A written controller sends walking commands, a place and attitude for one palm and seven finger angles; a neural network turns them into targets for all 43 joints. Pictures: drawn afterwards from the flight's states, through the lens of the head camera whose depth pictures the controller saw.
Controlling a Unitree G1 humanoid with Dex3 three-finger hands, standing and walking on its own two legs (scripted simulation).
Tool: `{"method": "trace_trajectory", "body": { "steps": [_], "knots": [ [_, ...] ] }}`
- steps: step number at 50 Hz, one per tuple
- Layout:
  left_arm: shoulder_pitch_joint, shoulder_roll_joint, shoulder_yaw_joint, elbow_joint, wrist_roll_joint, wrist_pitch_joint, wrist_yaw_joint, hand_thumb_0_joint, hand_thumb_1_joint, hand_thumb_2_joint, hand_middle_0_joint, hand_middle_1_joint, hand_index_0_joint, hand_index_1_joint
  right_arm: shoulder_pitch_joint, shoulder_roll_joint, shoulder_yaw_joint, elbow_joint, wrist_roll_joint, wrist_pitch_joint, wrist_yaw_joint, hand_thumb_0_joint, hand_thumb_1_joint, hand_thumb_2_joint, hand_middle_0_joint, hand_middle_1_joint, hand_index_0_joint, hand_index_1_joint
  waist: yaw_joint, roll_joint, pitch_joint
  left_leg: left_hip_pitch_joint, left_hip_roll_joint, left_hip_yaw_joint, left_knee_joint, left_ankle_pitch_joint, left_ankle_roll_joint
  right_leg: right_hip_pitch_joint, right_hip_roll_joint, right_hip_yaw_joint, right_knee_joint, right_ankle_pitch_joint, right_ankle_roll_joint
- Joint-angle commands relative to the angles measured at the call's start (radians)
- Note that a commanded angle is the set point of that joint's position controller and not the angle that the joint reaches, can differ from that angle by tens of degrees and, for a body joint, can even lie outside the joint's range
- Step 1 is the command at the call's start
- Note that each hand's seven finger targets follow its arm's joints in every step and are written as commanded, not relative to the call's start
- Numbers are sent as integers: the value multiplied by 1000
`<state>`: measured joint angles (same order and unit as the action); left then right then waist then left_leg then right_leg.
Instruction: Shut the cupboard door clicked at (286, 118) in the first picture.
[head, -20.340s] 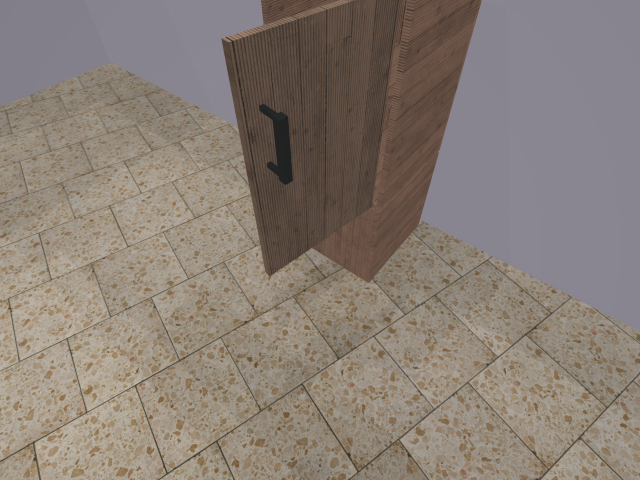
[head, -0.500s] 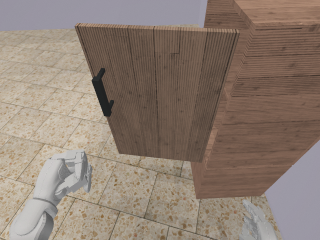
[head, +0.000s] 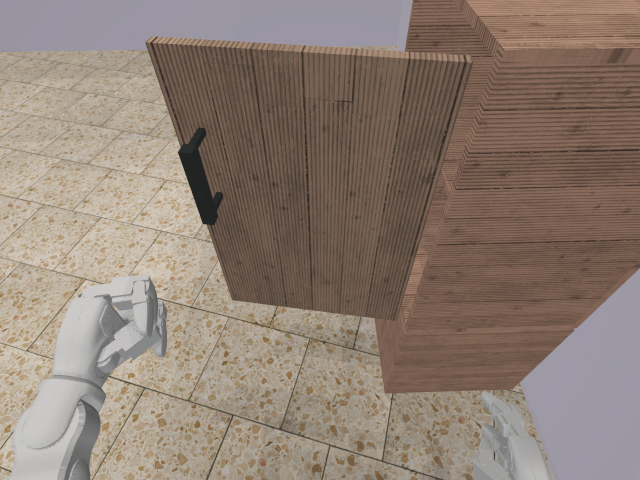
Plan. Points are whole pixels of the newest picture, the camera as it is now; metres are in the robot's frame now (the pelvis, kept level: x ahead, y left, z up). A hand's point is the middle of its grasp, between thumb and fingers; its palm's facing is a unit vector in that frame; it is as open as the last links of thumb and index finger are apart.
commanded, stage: bring the fist close to the handle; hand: left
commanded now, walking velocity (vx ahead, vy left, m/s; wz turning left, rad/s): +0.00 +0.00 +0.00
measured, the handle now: (204, 178) +0.51 +0.22 +0.09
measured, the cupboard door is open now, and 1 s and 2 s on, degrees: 80 80 75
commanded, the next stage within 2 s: push the door shut along its arc in 1.22 s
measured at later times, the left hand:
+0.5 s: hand (183, 264) +0.35 +0.20 +0.09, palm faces -0.07 -1.00 -0.05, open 3.1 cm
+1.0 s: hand (202, 218) +0.41 +0.19 +0.10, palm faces -0.04 -1.00 -0.04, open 3.1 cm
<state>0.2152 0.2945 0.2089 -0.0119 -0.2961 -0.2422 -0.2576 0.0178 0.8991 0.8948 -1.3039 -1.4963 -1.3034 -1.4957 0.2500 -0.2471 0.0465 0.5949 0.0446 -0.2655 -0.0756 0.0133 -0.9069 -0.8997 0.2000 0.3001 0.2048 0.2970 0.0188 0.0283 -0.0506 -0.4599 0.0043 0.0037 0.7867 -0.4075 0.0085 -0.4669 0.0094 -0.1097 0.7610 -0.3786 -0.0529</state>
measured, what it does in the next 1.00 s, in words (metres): stands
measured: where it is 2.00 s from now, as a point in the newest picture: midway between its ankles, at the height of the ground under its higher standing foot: outside the picture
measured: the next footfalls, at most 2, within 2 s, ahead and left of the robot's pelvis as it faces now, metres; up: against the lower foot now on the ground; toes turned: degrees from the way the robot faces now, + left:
none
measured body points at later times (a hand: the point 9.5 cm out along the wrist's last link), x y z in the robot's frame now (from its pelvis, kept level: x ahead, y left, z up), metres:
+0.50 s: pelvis +0.01 +0.02 +0.01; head +0.05 +0.01 +0.45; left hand +0.34 +0.26 +0.09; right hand +0.15 -0.24 -0.09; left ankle +0.00 +0.11 -0.71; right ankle +0.01 -0.08 -0.71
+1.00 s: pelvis +0.01 +0.02 +0.01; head +0.06 +0.01 +0.45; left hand +0.41 +0.25 +0.11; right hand +0.09 -0.25 -0.10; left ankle +0.00 +0.11 -0.71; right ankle +0.01 -0.08 -0.71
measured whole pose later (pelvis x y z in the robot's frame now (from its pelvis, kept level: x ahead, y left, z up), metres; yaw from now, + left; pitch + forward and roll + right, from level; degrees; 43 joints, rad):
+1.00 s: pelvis +0.01 +0.02 +0.01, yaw -3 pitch +9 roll +0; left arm -0.43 0.34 0.28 0.68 -0.21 -0.29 -0.25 0.02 0.91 0.90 -1.30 -1.50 -1.30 -1.50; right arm 0.33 -0.26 0.01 0.66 0.04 -0.09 -0.04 0.01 -0.91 -0.90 0.20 0.30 0.20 0.30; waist -0.05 0.01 -0.07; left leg -0.48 0.00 0.06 0.71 -0.38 0.03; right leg -0.52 0.01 -0.05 0.70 -0.34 -0.03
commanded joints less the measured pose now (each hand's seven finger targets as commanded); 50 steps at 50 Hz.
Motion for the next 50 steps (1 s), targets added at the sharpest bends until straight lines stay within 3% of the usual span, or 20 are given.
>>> {"method": "trace_trajectory", "body": {
  "steps": [1,4,6,8,10,12,15,17,18,20,22,23,27,29,33,36,38,44,48,50],
  "knots": [
    [-256,109,26,-96,-20,-57,-29,0,900,900,-1300,-1500,-1300,-1500,-55,-132,-51,-122,14,-60,-12,0,-900,-900,200,300,200,300,-43,47,-134,44,-12,-26,-119,166,15,68,-28,100,-148,132,43],
    [-223,102,-6,4,-13,27,-89,0,900,900,-1300,-1500,-1300,-1500,-34,-146,-58,-133,20,-48,-14,0,-900,-900,200,300,200,300,-34,-1,-150,26,-12,-22,-117,216,19,107,-37,112,-154,215,48],
    [-273,165,54,17,-16,59,-93,0,900,900,-1300,-1500,-1300,-1500,-37,-155,-62,-140,18,-35,-20,0,-900,-900,200,300,200,300,-23,-48,-174,17,-13,-20,-119,236,19,132,-40,115,-154,238,53],
    [-328,214,119,-32,-26,47,-68,0,900,900,-1300,-1500,-1300,-1500,-47,-151,-60,-153,11,-27,-22,0,-900,-900,200,300,200,300,-4,-73,-206,28,-10,-24,-129,280,19,169,-36,100,-137,282,49],
    [-441,216,143,-79,-28,9,-28,0,900,900,-1300,-1500,-1300,-1500,-54,-136,-58,-149,6,-27,-19,0,-900,-900,200,300,200,300,-11,-46,-246,68,-11,-21,-134,315,17,169,-31,88,-120,322,48],
    [-453,221,170,-89,-25,-39,11,0,900,900,-1300,-1500,-1300,-1500,-51,-126,-58,-139,0,-29,-13,0,-900,-900,200,300,200,300,-2,-4,-273,91,-9,-17,-138,344,10,174,-25,81,-104,341,42],
    [-483,193,126,-9,4,-67,25,0,900,900,-1300,-1500,-1300,-1500,-33,-127,-58,-109,-1,-23,-2,0,-900,-900,200,300,200,300,-23,26,-244,97,-4,-11,-137,356,7,140,-23,77,-99,351,39],
    [-501,145,59,77,22,-49,4,0,900,900,-1300,-1500,-1300,-1500,-20,-135,-63,-98,3,-12,3,0,-900,-900,200,300,200,300,-42,48,-206,93,-3,-13,-139,338,4,98,-22,73,-106,329,37],
    [-502,159,64,136,26,-29,-8,0,900,900,-1300,-1500,-1300,-1500,-11,-143,-68,-94,7,-5,2,0,-900,-900,200,300,200,300,-47,6,-188,77,-2,-11,-135,327,9,100,-23,80,-116,326,39],
    [-553,155,38,196,27,5,-38,0,900,900,-1300,-1500,-1300,-1500,-5,-151,-69,-94,15,11,0,0,-900,-900,200,300,200,300,-53,14,-173,66,-4,-13,-146,291,7,90,-25,79,-127,299,37],
    [-626,152,30,190,21,23,-52,0,900,900,-1300,-1500,-1300,-1500,-4,-154,-71,-103,16,19,-3,0,-900,-900,200,300,200,300,-52,27,-217,92,-4,-19,-150,300,6,95,-24,73,-125,299,33],
    [-655,184,57,197,15,25,-48,0,900,900,-1300,-1500,-1300,-1500,-3,-159,-71,-103,15,24,-7,0,-900,-900,200,300,200,300,-53,-10,-226,85,-2,-22,-147,303,10,108,-24,76,-129,300,34],
    [-785,217,109,156,9,-34,-6,0,900,900,-1300,-1500,-1300,-1500,3,-147,-71,-95,4,29,-8,0,-900,-900,200,300,200,300,-43,-11,-335,143,1,-27,-145,394,4,143,-19,74,-105,371,32],
    [-850,206,89,183,26,-64,21,0,900,900,-1300,-1500,-1300,-1500,11,-142,-67,-77,1,35,-3,0,-900,-900,200,300,200,300,-57,22,-312,159,7,-31,-144,410,1,105,-17,70,-100,361,32],
    [-815,212,90,353,65,-61,37,0,900,900,-1300,-1500,-1300,-1500,46,-153,-77,-56,0,63,11,0,-900,-900,200,300,200,300,-50,-9,-290,131,10,-26,-145,420,-2,104,-19,72,-100,366,31],
    [-874,196,63,444,78,-29,21,0,900,900,-1300,-1500,-1300,-1500,50,-156,-75,-60,6,90,18,0,-900,-900,200,300,200,300,-62,20,-259,104,5,-18,-152,388,-3,87,-21,74,-109,362,29],
    [-902,250,112,480,73,-23,17,0,900,900,-1300,-1500,-1300,-1500,63,-165,-81,-63,6,107,16,0,-900,-900,200,300,200,300,-59,-26,-278,88,6,-16,-151,373,3,117,-21,78,-116,364,30],
    [-1038,256,120,442,58,-103,17,0,900,900,-1300,-1500,-1300,-1500,77,-157,-82,-62,0,119,14,0,-900,-900,200,300,200,300,-67,2,-362,132,7,-12,-138,424,6,137,-12,90,-105,415,29],
    [-940,268,131,504,71,-121,7,0,900,900,-1300,-1500,-1300,-1500,91,-160,-86,-61,0,134,20,0,-900,-900,200,300,200,300,-51,5,-348,106,6,-8,-144,422,6,151,-14,90,-104,413,27],
    [-927,238,114,512,69,-110,0,0,900,900,-1300,-1500,-1300,-1500,84,-158,-88,-66,4,137,26,0,-900,-900,200,300,200,300,-53,16,-324,96,2,-2,-149,400,8,140,-13,90,-111,414,28]
  ]
}}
